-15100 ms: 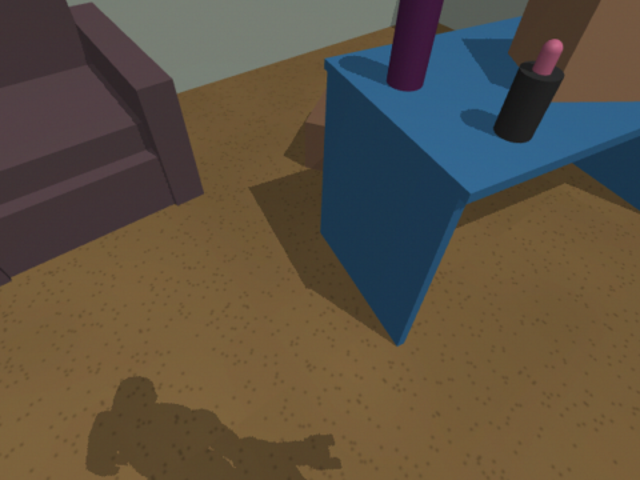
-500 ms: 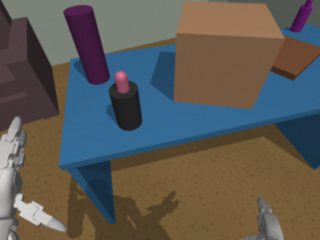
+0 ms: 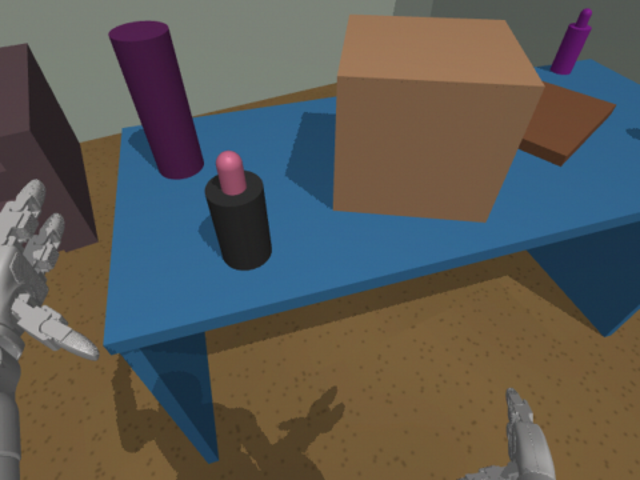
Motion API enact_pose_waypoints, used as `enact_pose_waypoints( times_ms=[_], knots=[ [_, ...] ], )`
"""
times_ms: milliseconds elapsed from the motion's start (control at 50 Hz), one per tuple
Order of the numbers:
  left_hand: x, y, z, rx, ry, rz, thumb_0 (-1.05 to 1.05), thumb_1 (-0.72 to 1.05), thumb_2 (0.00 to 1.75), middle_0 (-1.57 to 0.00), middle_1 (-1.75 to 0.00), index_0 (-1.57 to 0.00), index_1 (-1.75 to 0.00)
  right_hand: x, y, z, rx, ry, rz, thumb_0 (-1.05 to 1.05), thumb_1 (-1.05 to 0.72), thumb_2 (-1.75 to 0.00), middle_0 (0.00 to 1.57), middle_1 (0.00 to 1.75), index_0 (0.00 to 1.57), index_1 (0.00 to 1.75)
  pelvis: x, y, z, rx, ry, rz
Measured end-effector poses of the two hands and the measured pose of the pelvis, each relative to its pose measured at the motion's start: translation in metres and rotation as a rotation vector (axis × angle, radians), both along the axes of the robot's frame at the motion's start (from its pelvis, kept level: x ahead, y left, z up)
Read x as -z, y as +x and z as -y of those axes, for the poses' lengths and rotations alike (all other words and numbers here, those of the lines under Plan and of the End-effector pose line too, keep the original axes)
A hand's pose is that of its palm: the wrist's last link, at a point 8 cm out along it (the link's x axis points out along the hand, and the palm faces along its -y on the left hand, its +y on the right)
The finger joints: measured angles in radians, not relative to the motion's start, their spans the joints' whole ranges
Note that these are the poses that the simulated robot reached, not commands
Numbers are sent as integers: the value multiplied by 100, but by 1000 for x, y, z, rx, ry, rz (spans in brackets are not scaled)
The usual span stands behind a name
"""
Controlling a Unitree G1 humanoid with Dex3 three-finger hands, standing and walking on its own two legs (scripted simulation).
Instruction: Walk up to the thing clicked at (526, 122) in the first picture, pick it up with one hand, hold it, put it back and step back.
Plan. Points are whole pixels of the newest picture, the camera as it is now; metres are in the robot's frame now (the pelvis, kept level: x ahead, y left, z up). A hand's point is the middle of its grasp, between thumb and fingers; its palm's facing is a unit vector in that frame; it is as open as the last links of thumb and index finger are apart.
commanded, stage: go down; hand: left
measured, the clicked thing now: (238, 208) +0.49 +0.12 +0.07
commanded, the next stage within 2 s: none
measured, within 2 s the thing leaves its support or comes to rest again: neither
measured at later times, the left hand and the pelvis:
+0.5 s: hand (79, 214) +0.39 +0.29 +0.16, palm faces +0.02 -1.00 +0.02, open 17.6 cm; pelvis +0.00 +0.00 +0.00, yaw -1 degrees
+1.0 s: hand (84, 191) +0.43 +0.30 +0.16, palm faces +0.02 -1.00 +0.02, open 17.5 cm; pelvis +0.00 +0.01 +0.00, yaw -2 degrees
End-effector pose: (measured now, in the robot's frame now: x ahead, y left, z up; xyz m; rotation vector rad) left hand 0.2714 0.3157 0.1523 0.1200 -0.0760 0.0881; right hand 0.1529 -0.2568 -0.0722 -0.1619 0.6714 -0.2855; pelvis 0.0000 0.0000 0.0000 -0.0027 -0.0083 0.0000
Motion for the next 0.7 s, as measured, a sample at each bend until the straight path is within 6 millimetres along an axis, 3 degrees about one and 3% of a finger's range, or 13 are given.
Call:
enact_pose_waypoints(
  times_ms=[280, 700],
  knots=[
    [0, 62, -20, 59, -147, -95, -2, -58, 7, -4, -3, -4, -3, -12, -12, 9, -20, -71, 19, -1, 53, -5, 5, 5, 5, 5, -1, 1, 0, 13, -1, -46],
    [-7, 111, -32, 74, -139, -110, -2, -56, 5, -4, -3, -5, -2, -11, -24, 8, -36, -99, -12, -1, 55, -4, 5, 5, 5, 5, 1, -5, 0, 21, -7, -119]
  ],
)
